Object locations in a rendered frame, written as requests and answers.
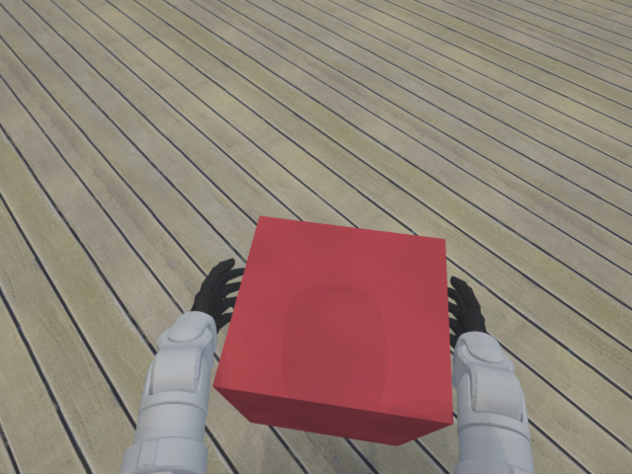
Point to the robot right forearm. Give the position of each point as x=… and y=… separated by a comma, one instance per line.
x=492, y=421

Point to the carton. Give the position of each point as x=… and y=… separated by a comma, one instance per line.
x=340, y=331

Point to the robot right hand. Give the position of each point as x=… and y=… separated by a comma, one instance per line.
x=467, y=311

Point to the robot left hand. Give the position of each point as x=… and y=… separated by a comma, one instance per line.
x=214, y=289

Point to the robot left forearm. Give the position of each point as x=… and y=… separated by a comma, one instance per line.
x=170, y=428

